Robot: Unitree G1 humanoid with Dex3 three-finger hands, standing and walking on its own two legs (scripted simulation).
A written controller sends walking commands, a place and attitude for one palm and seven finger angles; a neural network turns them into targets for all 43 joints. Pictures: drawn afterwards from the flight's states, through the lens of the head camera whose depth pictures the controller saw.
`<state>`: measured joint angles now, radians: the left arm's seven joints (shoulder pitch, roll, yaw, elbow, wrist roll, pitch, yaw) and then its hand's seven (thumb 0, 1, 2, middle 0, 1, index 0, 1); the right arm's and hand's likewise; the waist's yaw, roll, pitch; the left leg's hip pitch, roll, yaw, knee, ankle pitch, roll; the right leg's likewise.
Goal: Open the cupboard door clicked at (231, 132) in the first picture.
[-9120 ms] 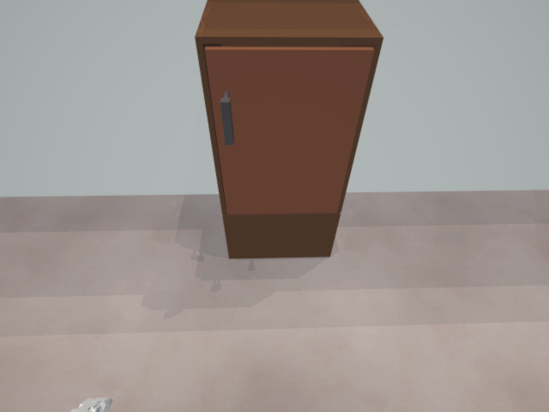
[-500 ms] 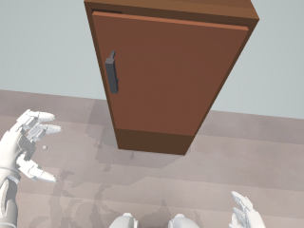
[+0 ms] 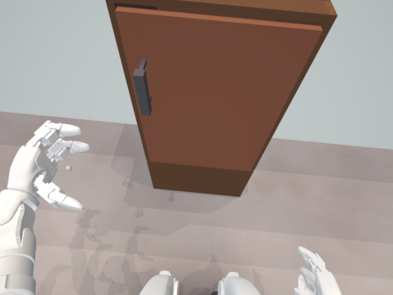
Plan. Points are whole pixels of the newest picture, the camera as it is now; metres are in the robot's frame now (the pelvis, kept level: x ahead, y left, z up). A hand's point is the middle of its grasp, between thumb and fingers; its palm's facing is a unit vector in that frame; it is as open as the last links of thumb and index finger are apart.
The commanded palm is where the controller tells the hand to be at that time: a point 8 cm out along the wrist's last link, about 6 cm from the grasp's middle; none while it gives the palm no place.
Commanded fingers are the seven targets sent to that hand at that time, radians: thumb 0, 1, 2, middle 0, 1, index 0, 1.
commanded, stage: move the hooked fingers beside the handle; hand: left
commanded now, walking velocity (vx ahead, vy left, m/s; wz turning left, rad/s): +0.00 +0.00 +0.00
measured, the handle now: (144, 88) +0.57 +0.16 +0.04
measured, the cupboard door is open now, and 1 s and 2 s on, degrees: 0 0 0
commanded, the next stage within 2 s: none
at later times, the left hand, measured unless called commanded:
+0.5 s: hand (87, 139) +0.40 +0.25 +0.05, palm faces -0.05 -1.00 -0.02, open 14.0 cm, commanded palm +0.38 +0.30 +0.05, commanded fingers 0.00 -0.50 0.30 -0.30 -1.20 -0.30 -1.20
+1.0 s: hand (102, 113) +0.47 +0.24 +0.05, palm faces -0.06 -1.00 -0.01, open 14.0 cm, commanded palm +0.46 +0.28 +0.05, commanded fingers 0.00 -0.50 0.30 -0.30 -1.20 -0.30 -1.20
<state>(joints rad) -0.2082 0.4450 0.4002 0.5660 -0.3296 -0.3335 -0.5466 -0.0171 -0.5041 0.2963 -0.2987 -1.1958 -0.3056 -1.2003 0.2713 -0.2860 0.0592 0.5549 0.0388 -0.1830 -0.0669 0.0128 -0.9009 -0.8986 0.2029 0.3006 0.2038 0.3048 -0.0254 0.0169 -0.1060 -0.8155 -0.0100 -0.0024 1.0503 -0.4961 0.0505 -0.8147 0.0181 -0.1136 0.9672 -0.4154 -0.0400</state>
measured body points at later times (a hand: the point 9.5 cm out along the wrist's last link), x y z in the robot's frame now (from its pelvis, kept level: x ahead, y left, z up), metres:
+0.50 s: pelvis +0.01 +0.01 +0.00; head +0.11 +0.02 +0.44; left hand +0.40 +0.30 +0.06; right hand +0.10 -0.26 -0.10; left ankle +0.01 +0.08 -0.67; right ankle +0.03 -0.10 -0.67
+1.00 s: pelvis +0.00 +0.01 -0.01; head +0.13 +0.04 +0.42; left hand +0.47 +0.29 +0.05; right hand +0.04 -0.26 -0.12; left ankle +0.01 +0.08 -0.67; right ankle +0.03 -0.10 -0.67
